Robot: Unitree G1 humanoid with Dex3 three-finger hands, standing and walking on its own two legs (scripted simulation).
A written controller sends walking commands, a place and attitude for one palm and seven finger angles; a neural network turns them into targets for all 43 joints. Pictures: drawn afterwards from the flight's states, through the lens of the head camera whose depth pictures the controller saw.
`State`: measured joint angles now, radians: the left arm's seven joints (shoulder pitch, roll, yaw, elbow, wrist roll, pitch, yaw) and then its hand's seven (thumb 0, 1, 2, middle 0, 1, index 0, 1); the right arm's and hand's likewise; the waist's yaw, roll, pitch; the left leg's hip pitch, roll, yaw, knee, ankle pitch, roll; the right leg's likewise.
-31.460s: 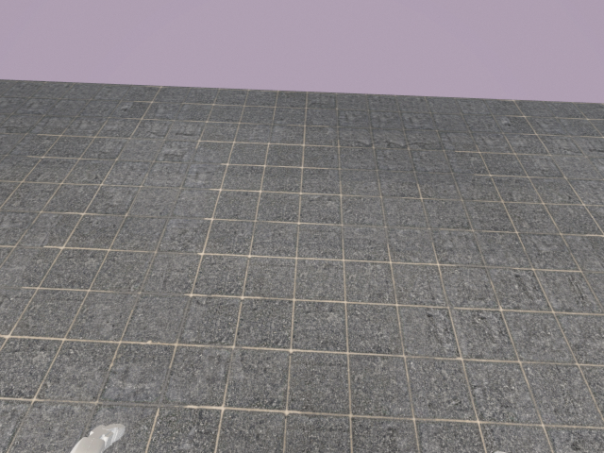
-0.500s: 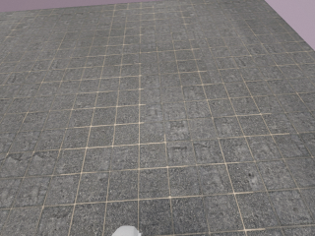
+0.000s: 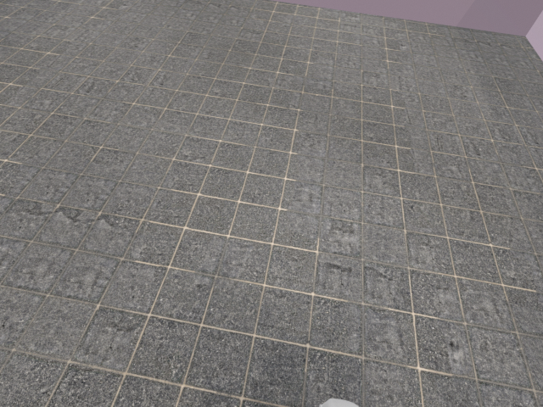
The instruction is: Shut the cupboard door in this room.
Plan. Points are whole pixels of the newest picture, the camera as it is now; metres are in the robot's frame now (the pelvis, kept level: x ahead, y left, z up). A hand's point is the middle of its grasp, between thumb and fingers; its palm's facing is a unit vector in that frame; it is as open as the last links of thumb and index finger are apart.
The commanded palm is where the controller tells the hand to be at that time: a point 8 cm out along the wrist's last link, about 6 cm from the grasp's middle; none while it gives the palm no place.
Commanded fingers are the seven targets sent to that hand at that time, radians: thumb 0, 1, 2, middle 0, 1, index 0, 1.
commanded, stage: turn or walk to find it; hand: left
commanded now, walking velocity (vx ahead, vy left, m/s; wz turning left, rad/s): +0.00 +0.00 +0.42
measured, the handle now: out of the picture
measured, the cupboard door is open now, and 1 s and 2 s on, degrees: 87 87 87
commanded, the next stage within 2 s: none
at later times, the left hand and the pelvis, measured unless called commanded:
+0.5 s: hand out of the picture +0.00 +0.15 -0.16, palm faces +0.24 -0.94 -0.26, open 7.4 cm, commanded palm none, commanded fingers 0.00 0.90 0.90 -0.20 -0.30 -0.20 -0.30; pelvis -0.02 -0.05 +0.00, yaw +14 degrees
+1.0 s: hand out of the picture -0.07 +0.21 -0.17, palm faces +0.44 -0.86 -0.25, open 7.4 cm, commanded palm none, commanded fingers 0.00 0.90 0.90 -0.20 -0.30 -0.20 -0.30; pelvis -0.04 -0.02 +0.00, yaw +25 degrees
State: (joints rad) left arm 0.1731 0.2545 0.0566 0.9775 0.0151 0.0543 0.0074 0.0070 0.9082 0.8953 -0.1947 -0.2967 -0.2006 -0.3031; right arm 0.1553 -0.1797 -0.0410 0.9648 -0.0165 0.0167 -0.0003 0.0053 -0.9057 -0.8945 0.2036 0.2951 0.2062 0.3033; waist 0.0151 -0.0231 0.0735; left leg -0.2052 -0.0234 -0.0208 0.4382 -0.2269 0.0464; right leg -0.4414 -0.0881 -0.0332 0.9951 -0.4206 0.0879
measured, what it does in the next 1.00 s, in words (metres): steps on the spot, turning left: right foot, then left foot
